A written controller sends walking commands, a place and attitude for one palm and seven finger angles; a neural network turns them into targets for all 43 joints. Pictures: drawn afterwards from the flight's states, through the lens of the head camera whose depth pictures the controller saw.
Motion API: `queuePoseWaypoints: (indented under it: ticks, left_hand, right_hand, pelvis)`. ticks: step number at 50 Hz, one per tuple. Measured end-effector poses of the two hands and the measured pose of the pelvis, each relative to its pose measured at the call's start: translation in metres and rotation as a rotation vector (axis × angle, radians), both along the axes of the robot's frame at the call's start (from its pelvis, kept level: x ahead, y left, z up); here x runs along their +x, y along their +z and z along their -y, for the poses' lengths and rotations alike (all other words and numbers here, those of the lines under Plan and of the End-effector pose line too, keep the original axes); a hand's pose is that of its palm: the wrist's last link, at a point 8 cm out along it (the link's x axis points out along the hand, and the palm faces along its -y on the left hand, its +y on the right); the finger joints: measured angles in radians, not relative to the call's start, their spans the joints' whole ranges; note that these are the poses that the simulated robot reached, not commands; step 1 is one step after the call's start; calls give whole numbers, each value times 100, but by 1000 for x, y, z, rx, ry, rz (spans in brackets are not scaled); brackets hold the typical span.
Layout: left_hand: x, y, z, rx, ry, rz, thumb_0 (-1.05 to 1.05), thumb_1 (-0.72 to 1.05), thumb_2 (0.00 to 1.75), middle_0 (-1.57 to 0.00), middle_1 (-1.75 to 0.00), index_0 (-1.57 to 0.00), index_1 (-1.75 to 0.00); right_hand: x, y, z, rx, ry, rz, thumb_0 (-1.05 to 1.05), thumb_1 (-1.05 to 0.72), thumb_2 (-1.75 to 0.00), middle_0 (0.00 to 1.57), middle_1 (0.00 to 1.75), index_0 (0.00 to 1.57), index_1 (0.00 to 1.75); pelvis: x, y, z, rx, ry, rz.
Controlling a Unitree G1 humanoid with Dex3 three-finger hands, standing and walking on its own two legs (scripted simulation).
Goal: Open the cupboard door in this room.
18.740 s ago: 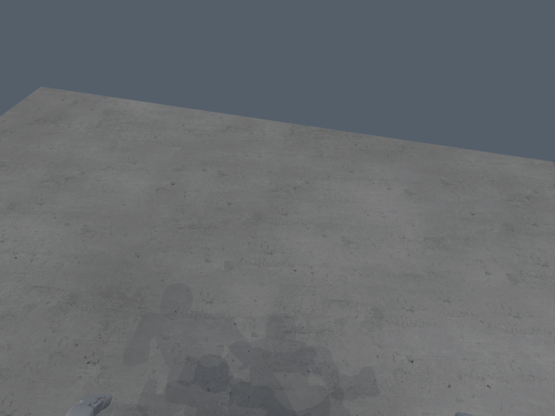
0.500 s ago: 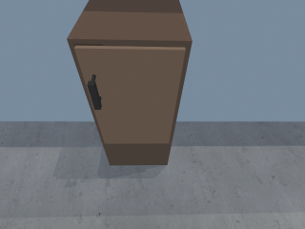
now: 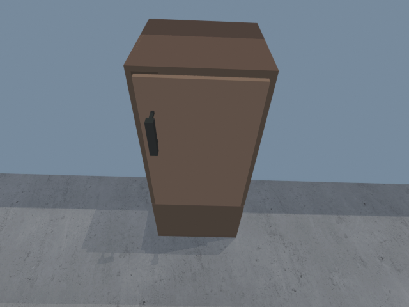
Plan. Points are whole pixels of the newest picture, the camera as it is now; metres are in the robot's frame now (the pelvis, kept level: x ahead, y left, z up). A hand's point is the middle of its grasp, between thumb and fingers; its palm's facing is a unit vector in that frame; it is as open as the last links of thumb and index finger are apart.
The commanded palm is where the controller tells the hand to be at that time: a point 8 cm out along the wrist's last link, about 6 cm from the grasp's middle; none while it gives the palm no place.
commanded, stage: look again from close up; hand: left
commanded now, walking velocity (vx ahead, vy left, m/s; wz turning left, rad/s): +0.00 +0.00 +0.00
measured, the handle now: (153, 133) +0.59 +0.20 -0.01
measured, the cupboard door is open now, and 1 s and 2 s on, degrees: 0 0 0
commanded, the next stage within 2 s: shuffle to correct the standing spot in 0.10 s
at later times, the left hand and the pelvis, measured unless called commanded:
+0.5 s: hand out of the picture -0.10 +0.16 -0.16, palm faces +0.09 -0.98 -0.16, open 7.4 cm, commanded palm none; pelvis -0.02 +0.00 +0.01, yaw +1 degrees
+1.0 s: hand out of the picture +0.01 +0.15 -0.16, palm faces +0.09 -0.97 -0.21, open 7.3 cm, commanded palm none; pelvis +0.01 -0.02 +0.01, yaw +0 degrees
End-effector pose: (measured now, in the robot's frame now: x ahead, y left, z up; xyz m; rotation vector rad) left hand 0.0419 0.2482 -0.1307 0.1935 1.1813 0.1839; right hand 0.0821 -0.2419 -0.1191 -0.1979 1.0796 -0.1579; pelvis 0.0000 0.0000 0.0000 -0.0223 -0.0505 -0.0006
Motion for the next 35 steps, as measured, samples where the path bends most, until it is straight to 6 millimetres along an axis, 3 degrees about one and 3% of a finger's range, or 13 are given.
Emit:
queuePoseWaypoints:
  ticks: [9, 20, 27, 31, 35]
  left_hand:
    - [-45, 0, -3, -5, 13, -85, 1, 91, 90, -20, -30, -20, -30]
    - [-122, -5, 27, -77, 72, -271, 1, 91, 90, -20, -30, -20, -30]
    - [-160, -7, 48, -123, 144, -351, 1, 91, 90, -20, -30, -20, -30]
    - [-165, -20, 51, -154, 151, -389, 1, 91, 90, -20, -30, -20, -30]
    - [-136, -20, 47, -155, 89, -368, 1, 91, 90, -20, -30, -20, -30]
  right_hand:
    - [-46, -7, -9, 30, -17, -101, 0, -91, -90, 20, 30, 20, 30]
    - [-122, -14, -15, 56, -87, -307, 0, -91, -90, 20, 30, 20, 30]
    - [-137, -19, -18, 62, -99, -357, 0, -91, -90, 20, 30, 20, 30]
    - [-129, -24, -26, 55, -110, -315, 0, -91, -90, 20, 30, 20, 30]
    - [-126, -26, -35, 75, -147, -273, 0, -91, -90, 20, 30, 20, 30]
  pelvis:
    - [-15, 5, -5, 3, 4, -4]
    - [-22, 9, -2, 4, 10, -13]
    - [-21, 5, 0, -1, 21, -14]
    - [-14, -4, -7, -3, 21, 0]
    - [-10, -2, -9, 9, -15, -2]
